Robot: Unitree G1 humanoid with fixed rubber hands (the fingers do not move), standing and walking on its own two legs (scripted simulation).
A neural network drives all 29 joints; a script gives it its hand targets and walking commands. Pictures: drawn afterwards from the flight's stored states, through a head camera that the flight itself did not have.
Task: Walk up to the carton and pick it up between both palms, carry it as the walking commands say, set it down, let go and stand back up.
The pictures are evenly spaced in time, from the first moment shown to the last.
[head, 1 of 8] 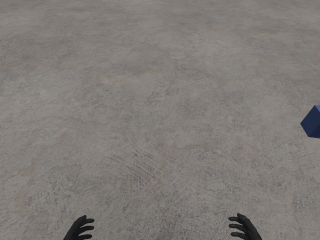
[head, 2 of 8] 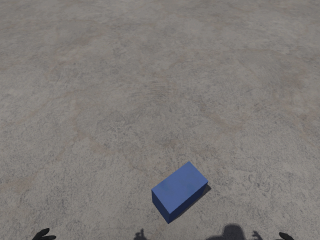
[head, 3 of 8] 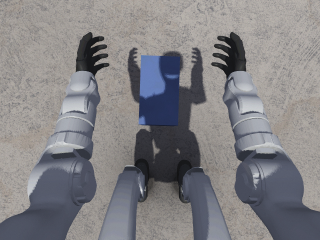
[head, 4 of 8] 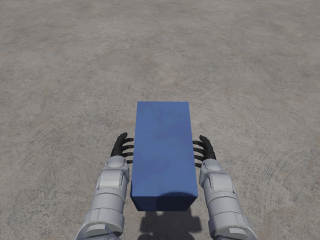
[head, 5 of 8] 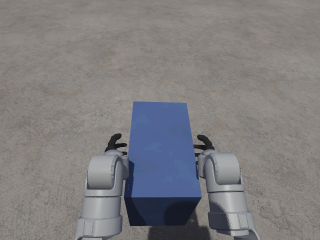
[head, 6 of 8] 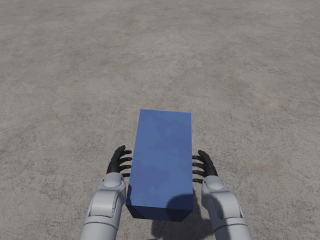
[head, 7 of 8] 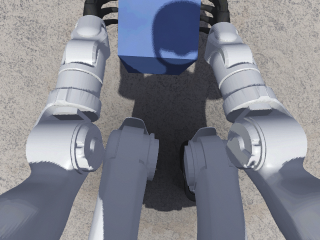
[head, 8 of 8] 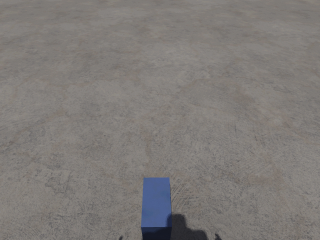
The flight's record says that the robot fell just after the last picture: no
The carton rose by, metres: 0.71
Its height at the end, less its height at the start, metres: +0.00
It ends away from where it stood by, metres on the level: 1.99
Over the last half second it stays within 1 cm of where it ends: yes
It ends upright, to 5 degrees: yes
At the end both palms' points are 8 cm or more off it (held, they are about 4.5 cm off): yes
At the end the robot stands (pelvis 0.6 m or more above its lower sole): yes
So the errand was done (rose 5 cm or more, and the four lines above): yes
